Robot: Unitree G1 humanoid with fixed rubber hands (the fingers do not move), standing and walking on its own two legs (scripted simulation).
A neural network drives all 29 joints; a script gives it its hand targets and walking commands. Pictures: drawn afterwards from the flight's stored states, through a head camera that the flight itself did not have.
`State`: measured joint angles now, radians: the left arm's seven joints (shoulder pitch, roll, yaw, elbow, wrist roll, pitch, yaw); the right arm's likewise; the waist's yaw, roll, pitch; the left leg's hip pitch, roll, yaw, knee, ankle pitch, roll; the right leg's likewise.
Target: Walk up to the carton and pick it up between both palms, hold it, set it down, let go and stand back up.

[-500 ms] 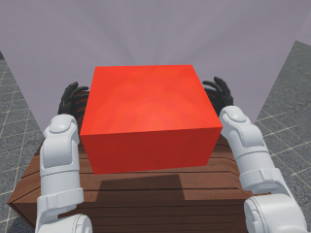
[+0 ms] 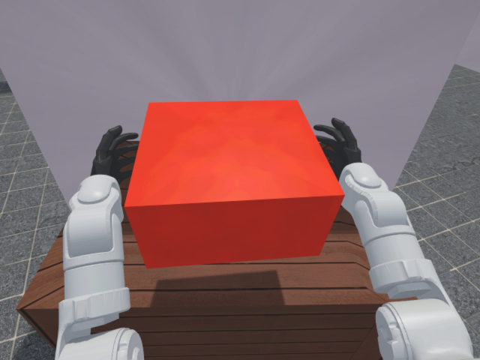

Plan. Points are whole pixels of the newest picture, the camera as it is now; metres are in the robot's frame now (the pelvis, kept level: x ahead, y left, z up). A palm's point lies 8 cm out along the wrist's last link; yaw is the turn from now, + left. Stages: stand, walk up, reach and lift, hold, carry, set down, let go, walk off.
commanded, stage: hold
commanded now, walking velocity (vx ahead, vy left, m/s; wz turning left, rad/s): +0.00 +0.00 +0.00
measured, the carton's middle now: (230, 175) +0.39 +0.01 +0.15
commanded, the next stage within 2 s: set down in 0.80 s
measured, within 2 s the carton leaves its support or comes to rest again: neither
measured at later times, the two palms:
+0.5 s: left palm (112, 177) +0.35 +0.20 +0.19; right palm (346, 165) +0.36 -0.18 +0.19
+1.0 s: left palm (105, 173) +0.34 +0.20 +0.20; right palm (341, 164) +0.37 -0.17 +0.19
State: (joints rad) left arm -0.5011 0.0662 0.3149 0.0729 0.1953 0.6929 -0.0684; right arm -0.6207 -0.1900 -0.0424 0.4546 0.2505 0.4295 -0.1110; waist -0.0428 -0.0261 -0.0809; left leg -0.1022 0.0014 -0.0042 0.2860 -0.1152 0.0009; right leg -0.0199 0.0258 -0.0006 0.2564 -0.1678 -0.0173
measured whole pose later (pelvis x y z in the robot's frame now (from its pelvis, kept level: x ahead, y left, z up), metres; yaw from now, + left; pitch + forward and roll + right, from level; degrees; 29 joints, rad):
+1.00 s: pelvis +0.01 +0.00 +0.00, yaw +0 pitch -4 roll +0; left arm -0.50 0.06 0.34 0.09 0.20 0.64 -0.09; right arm -0.61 -0.17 -0.04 0.48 0.24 0.36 -0.11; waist -0.03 -0.02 -0.08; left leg -0.09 0.00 -0.01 0.29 -0.13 0.00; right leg -0.01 0.03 0.00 0.26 -0.18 -0.02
